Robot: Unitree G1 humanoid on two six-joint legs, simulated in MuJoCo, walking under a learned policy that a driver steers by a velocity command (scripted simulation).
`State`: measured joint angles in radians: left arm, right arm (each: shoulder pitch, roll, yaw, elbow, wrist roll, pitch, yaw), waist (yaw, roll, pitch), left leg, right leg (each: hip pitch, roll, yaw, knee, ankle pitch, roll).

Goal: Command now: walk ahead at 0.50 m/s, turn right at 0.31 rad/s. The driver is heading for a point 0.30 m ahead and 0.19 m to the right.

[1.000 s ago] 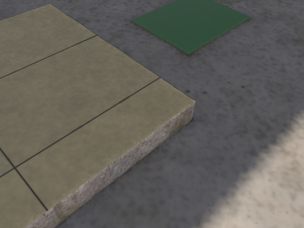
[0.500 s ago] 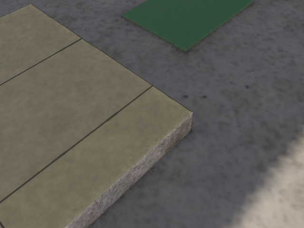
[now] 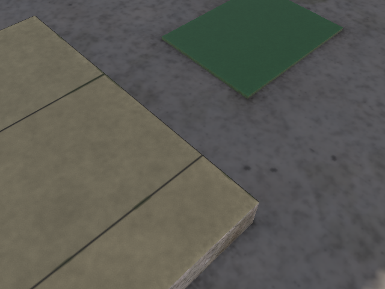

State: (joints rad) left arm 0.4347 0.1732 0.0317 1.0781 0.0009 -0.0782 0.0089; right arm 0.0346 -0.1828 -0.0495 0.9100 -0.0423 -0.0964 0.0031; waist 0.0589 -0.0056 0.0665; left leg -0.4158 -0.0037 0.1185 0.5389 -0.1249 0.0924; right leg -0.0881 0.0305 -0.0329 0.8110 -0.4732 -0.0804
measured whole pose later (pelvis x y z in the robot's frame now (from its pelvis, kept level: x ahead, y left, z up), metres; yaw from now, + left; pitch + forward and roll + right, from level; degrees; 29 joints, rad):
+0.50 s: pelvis +0.23 -0.05 +0.00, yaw -14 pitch +1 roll +1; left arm 0.04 0.19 0.04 0.86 0.06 -0.05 -0.04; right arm 0.40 -0.16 -0.05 1.01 0.00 -0.07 -0.03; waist -0.03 -0.03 0.08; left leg -0.06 0.08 0.27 0.70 -0.50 0.00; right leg -0.45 0.02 -0.11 0.53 -0.07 -0.11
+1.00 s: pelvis +0.29 -0.08 +0.02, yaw -14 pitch -1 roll +0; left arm 0.27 0.15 0.02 1.01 0.02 0.00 0.01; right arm 0.36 -0.12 -0.02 1.06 -0.01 -0.01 -0.04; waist 0.02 -0.02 0.01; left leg -0.14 0.01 0.01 0.41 -0.25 0.00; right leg -0.20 0.08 -0.11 0.32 -0.11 -0.10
